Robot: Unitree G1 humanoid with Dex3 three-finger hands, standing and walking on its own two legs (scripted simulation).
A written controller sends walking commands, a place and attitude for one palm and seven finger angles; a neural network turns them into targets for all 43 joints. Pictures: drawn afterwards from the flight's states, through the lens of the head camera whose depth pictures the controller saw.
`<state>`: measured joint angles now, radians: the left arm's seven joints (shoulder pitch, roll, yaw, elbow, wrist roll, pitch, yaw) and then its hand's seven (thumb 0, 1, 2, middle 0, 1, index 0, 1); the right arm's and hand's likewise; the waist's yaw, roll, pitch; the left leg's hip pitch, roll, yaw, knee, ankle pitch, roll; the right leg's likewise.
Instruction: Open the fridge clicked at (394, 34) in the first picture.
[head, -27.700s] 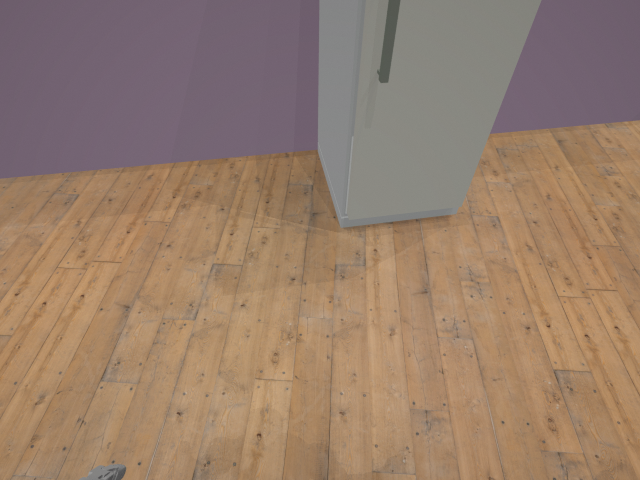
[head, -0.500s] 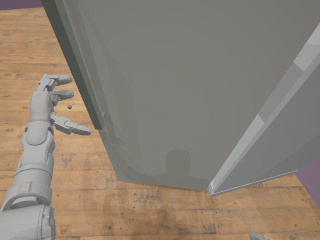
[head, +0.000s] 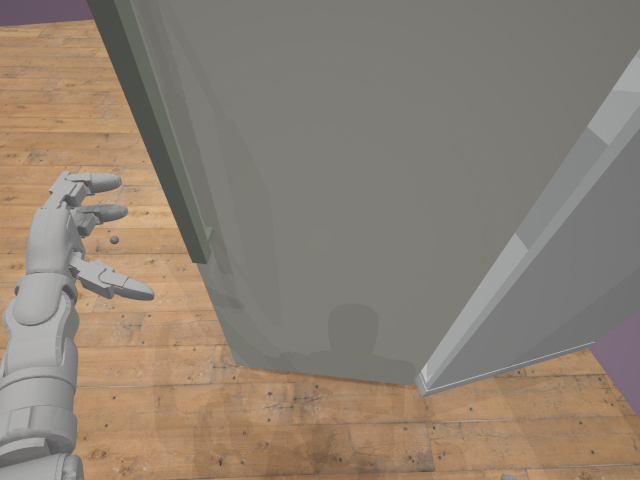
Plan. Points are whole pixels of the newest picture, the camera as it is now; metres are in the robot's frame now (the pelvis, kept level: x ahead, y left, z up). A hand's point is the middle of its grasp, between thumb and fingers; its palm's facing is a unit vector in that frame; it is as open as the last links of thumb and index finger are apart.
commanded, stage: slip the hand off the handle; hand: left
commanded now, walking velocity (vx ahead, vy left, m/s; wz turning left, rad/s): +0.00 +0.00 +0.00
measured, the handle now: (168, 134) +0.46 +0.19 +0.19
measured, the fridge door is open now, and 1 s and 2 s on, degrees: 68 68 68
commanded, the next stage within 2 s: draw the hand back to the body in 0.46 s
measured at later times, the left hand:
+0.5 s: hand (96, 307) +0.28 +0.25 +0.09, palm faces +0.22 -0.95 -0.21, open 14.6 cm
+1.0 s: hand (71, 328) +0.24 +0.24 +0.13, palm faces +0.16 -0.99 -0.03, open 14.7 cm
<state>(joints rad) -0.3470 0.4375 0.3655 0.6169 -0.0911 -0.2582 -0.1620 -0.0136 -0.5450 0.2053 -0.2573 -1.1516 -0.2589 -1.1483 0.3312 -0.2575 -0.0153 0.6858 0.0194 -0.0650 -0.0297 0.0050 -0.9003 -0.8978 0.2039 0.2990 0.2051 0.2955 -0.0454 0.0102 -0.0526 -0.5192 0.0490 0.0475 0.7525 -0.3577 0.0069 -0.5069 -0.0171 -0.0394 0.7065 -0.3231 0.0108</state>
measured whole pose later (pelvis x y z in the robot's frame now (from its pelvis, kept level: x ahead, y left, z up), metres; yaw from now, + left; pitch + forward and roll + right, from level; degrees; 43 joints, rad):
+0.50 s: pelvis -0.01 -0.01 +0.00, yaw +2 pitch +3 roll -1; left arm -0.04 0.36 0.29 0.28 -0.13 -0.20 -0.15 -0.01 -0.55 0.21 -0.26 -1.15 -0.26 -1.15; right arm 0.20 -0.25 0.02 0.65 0.02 -0.15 -0.07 0.01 -0.90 -0.90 0.20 0.30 0.21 0.30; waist 0.02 0.02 -0.03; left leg -0.44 0.04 0.02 0.73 -0.35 -0.01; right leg -0.42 -0.02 -0.07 0.70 -0.33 0.00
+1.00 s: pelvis +0.00 -0.02 +0.01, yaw +2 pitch -2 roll +0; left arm 0.11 0.34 0.36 0.08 -0.34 -0.02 -0.31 -0.01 -0.55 0.20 -0.25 -1.15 -0.26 -1.15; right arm 0.23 -0.28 0.03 0.66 0.06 -0.24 -0.12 0.01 -0.90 -0.90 0.20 0.30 0.20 0.30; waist 0.04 0.04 -0.02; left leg -0.30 0.04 0.02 0.64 -0.32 -0.02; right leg -0.28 -0.02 -0.07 0.62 -0.31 -0.01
